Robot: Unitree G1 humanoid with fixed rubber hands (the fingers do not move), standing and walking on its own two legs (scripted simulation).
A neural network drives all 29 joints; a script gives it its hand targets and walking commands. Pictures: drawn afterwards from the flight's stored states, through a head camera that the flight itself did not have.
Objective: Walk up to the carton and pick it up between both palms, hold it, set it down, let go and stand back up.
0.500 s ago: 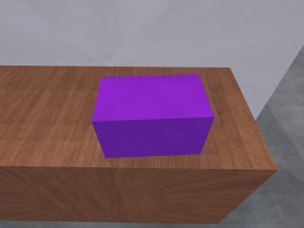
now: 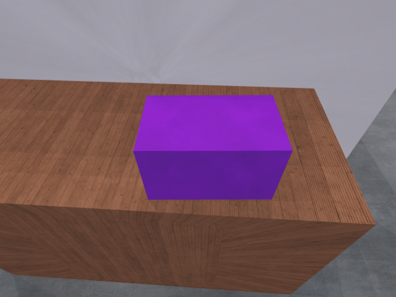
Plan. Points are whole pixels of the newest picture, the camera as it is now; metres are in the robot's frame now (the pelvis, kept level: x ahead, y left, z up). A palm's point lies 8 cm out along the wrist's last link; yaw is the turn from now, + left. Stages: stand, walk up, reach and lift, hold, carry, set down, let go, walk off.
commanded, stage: walk up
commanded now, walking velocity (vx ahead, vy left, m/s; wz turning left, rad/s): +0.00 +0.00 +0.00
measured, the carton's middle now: (209, 147) +0.46 -0.02 +0.03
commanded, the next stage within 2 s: stand in 0.72 s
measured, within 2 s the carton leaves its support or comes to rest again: neither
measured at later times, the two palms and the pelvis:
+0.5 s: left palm out of the picture -0.04 +0.22 -0.15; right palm out of the picture +0.01 -0.20 -0.14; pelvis +0.00 +0.01 +0.00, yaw +3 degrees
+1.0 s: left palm out of the picture -0.05 +0.22 -0.15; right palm out of the picture -0.03 -0.17 -0.14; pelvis +0.02 +0.02 +0.00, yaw +2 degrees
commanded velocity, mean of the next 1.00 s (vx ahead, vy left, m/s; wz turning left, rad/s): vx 0.00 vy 0.00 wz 0.04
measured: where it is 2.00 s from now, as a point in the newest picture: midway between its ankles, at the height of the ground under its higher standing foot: outside the picture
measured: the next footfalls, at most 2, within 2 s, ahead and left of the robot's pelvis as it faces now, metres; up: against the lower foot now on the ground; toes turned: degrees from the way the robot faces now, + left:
none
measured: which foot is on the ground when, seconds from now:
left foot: down 0.00-1.00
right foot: down 0.00-1.00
